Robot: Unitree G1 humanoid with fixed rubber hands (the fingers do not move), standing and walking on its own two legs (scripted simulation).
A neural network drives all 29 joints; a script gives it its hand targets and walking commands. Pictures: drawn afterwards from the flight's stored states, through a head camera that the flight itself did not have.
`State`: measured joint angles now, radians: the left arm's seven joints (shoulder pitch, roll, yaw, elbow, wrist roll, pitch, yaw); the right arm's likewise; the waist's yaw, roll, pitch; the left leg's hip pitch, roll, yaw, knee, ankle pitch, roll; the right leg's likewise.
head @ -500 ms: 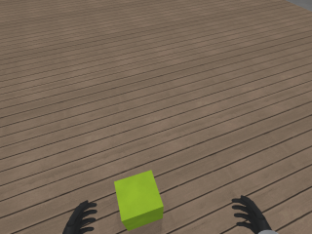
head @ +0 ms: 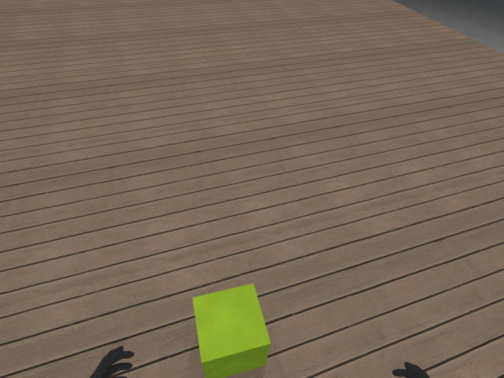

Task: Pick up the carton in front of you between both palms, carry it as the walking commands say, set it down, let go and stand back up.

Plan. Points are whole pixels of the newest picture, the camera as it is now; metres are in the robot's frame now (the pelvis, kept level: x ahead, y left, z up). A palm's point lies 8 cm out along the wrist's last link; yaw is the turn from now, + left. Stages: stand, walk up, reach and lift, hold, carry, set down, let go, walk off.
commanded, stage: stand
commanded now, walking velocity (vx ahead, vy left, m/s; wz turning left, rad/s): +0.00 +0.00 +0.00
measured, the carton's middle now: (230, 333) +0.42 +0.07 -0.64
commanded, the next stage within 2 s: none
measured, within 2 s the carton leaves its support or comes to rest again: neither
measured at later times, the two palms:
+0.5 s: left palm out of the picture +0.08 +0.29 -0.13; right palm out of the picture +0.15 -0.23 -0.12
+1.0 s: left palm out of the picture +0.00 +0.28 -0.14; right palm out of the picture +0.11 -0.24 -0.12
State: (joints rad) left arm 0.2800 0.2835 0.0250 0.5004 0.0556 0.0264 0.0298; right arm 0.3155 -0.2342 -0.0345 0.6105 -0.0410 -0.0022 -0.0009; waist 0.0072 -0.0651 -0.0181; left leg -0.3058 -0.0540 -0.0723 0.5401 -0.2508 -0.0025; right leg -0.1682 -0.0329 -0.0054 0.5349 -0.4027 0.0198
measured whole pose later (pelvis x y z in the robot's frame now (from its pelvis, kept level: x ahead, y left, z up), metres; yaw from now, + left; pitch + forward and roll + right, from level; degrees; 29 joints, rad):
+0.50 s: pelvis +0.04 +0.01 -0.02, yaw +6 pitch +4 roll +0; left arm 0.36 0.29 0.01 0.71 0.01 0.01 0.07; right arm 0.33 -0.23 -0.01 0.72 -0.02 -0.02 -0.03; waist 0.02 -0.03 -0.07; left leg -0.41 -0.12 -0.14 0.75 -0.40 0.03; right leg -0.18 -0.07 -0.09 0.64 -0.52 0.04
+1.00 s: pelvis +0.03 +0.01 -0.01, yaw +9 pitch +2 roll -1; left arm 0.37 0.29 0.02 0.86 0.03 0.04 0.06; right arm 0.36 -0.23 -0.01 0.79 -0.02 0.01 -0.05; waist 0.02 -0.02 -0.03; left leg -0.39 -0.12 -0.20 0.72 -0.36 0.02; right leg -0.13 -0.06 -0.15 0.58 -0.48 0.03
